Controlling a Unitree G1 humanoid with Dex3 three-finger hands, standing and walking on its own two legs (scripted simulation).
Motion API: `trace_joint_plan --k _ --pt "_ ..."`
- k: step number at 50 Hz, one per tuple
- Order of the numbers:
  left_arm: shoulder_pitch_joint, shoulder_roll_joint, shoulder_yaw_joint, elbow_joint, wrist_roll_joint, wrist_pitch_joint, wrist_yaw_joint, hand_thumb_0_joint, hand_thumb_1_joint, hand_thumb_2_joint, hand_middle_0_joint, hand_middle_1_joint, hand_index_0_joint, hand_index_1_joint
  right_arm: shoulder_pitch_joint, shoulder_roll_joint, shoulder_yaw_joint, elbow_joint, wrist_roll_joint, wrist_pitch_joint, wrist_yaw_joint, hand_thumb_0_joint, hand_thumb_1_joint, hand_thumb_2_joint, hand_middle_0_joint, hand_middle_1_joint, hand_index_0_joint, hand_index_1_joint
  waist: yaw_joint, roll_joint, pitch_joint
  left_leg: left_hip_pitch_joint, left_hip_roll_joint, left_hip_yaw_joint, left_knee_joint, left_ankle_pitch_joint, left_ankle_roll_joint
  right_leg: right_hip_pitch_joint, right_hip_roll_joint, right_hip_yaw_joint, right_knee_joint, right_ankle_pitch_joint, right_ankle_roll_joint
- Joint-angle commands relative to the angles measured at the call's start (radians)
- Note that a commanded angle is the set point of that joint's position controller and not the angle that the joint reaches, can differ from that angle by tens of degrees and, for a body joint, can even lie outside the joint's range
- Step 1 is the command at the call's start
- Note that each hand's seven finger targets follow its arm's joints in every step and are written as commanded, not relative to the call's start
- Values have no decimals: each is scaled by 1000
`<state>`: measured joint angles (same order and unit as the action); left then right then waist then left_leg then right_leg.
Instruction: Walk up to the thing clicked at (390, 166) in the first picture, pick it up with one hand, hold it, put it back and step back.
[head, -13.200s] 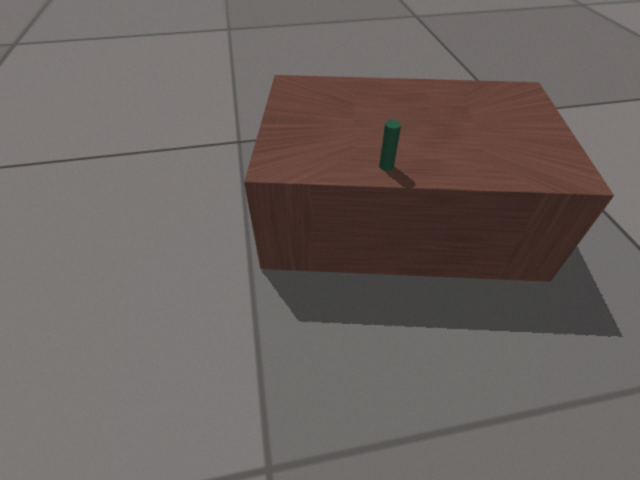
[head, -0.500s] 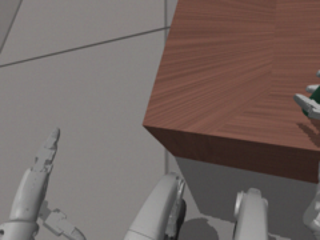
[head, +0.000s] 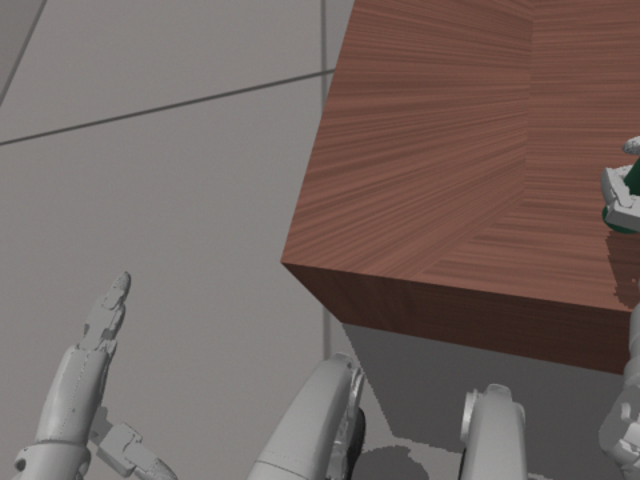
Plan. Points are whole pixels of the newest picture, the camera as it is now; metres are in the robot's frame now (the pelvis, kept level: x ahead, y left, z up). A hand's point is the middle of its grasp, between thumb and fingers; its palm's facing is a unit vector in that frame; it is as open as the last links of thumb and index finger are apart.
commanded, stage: settle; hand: right
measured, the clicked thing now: out of the picture +0.49 -0.25 -0.01
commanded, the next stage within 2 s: lift in 0.54 s
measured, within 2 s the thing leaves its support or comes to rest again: neither
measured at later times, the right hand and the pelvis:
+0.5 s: hand out of the picture +0.49 -0.24 +0.02, palm faces +0.25 +0.97 +0.01, open 6.4 cm; pelvis +0.01 +0.00 +0.03, yaw -1 degrees
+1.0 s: hand out of the picture +0.48 -0.24 +0.06, palm faces +0.25 +0.97 +0.01, open 6.4 cm; pelvis +0.02 +0.00 +0.06, yaw -2 degrees
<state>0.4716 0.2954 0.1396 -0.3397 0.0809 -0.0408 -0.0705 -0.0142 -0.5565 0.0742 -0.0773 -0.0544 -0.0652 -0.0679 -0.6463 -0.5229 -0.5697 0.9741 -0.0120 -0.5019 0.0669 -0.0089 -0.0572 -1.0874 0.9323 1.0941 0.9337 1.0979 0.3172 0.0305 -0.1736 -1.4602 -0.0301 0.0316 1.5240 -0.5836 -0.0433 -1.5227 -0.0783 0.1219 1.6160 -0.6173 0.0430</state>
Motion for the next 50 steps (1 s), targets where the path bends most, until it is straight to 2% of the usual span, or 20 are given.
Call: trace_joint_plan --k 1,5,7,10,13,15,18,20,23,26,29,31,34,37,41,43,45,47,48,50 --pt "79 184 137 -181 -17 -40 33 0 -567 62 -61 -51 -53 -60 -315 -191 -2 -162 14 -49 7 0 -474 -1253 1366 1387 1387 1388 -14 -302 -486 267 -31 41 -211 237 73 500 35 -48 -283 244 -42" --pt "66 181 147 -146 -18 -45 36 0 -569 62 -61 -51 -53 -60 -338 -201 -5 -162 20 -50 7 0 -495 -1254 1343 1375 1363 1376 -21 -278 -474 284 -29 33 -230 247 69 499 33 -53 -283 248 -49" --pt "59 157 121 -105 -19 -46 36 0 -573 64 -60 -50 -50 -61 -322 -154 11 -109 32 -51 13 0 -521 -1281 1356 1399 1377 1399 -12 -255 -408 272 -28 34 -236 229 71 462 34 -53 -295 222 -49" --pt "40 169 123 -136 -18 -52 43 0 -574 63 -57 -47 -47 -58 -362 -213 -4 -166 23 -66 13 0 -568 -1303 1372 1417 1389 1418 -30 -255 -474 322 -25 23 -254 236 70 495 37 -55 -305 224 -51" --pt "45 180 136 -144 -15 -53 49 0 -565 58 -57 -49 -49 -57 -376 -210 7 -179 19 -73 17 0 -587 -1327 1340 1418 1359 1418 -20 -276 -510 346 -25 23 -268 254 69 546 36 -55 -313 244 -49" --pt "64 154 107 -91 -13 -49 48 0 -571 63 -56 -49 -46 -60 -362 -183 15 -168 27 -71 21 0 -607 -1339 1352 1430 1369 1430 -31 -286 -495 341 -26 26 -267 278 69 549 40 -57 -316 275 -48" --pt "56 161 112 -105 -12 -50 51 0 -569 61 -55 -49 -46 -58 -366 -216 3 -187 27 -70 22 0 -593 -1328 1360 1428 1377 1428 -36 -314 -525 353 -23 24 -275 295 69 594 37 -59 -319 309 -45" --pt "65 135 82 -53 -7 -45 48 0 -567 58 -56 -49 -48 -58 -368 -201 4 -179 32 -72 18 0 -610 -1340 1370 1439 1387 1439 -45 -308 -503 357 -24 21 -279 308 66 570 39 -62 -314 317 -47" --pt "25 159 102 -73 -5 -44 52 0 -572 60 -56 -49 -46 -59 -386 -216 4 -214 27 -75 11 0 -601 -1321 1352 1417 1368 1418 -49 -326 -529 362 -24 24 -280 314 69 611 36 -60 -331 338 -43" --pt "35 142 77 -63 -4 -36 49 0 -571 59 -56 -50 -47 -59 -364 -180 22 -170 28 -71 9 0 -630 -1344 1357 1433 1373 1434 -46 -294 -509 378 -26 25 -292 315 69 587 39 -60 -341 326 -46" --pt "24 171 101 -98 -3 -31 52 0 -569 59 -55 -48 -46 -57 -369 -216 6 -187 20 -67 4 0 -615 -1344 1349 1432 1367 1432 -47 -277 -549 424 -25 20 -312 344 63 619 38 -61 -343 346 -52" --pt "59 148 84 -35 -5 -24 49 0 -568 57 -55 -50 -47 -58 -335 -157 25 -127 32 -59 9 0 -619 -1354 1355 1441 1373 1442 -36 -256 -484 413 -28 26 -314 339 63 583 40 -61 -351 339 -51" --pt "35 168 103 -77 -9 -23 50 0 -553 50 -54 -52 -52 -54 -341 -198 1 -169 29 -62 6 0 -580 -1333 1397 1450 1409 1450 -47 -260 -519 420 -28 28 -317 348 63 624 37 -58 -364 368 -50" --pt "52 137 84 -49 -11 -20 45 0 -552 51 -52 -52 -50 -54 -336 -145 29 -168 36 -63 8 0 -573 -1341 1404 1459 1417 1459 -50 -266 -480 432 -26 25 -333 346 63 620 40 -65 -377 354 -50" --pt "24 132 76 -51 -9 -24 45 0 -550 48 -52 -51 -51 -52 -336 -161 31 -257 35 -68 7 0 -594 -1313 1387 1429 1396 1429 -86 -302 -542 451 -22 23 -336 365 65 695 38 -67 -388 407 -43" --pt "56 133 80 -44 -7 -19 44 0 -550 48 -52 -51 -50 -52 -298 -124 46 -245 39 -59 6 0 -584 -1321 1389 1437 1400 1438 -76 -290 -548 479 -23 26 -347 404 62 718 40 -70 -391 448 -43" --pt "73 99 52 0 -8 -12 40 0 -553 49 -51 -51 -49 -53 -278 -98 61 -259 41 -51 3 0 -621 -1338 1414 1456 1422 1456 -99 -303 -518 484 -21 20 -354 410 62 708 44 -78 -402 454 -42" --pt "45 125 84 -22 -11 -12 43 0 -549 46 -51 -51 -50 -52 -279 -95 62 -324 48 -49 -1 0 -637 -1335 1419 1455 1426 1455 -98 -306 -547 498 -20 23 -361 417 62 753 41 -74 -418 476 -39" --pt "48 140 89 5 -8 -7 45 0 -550 45 -53 -52 -52 -52 -280 -125 42 -339 47 -44 -10 0 -644 -1336 1414 1451 1421 1452 -119 -303 -552 500 -20 22 -369 411 62 771 41 -77 -427 477 -38" --pt "58 122 81 47 -9 0 41 0 -552 48 -52 -52 -50 -53 -219 -50 77 -306 54 -30 -15 0 -615 -1342 1414 1461 1424 1461 -125 -265 -477 495 -22 26 -380 394 62 743 41 -77 -446 461 -40"
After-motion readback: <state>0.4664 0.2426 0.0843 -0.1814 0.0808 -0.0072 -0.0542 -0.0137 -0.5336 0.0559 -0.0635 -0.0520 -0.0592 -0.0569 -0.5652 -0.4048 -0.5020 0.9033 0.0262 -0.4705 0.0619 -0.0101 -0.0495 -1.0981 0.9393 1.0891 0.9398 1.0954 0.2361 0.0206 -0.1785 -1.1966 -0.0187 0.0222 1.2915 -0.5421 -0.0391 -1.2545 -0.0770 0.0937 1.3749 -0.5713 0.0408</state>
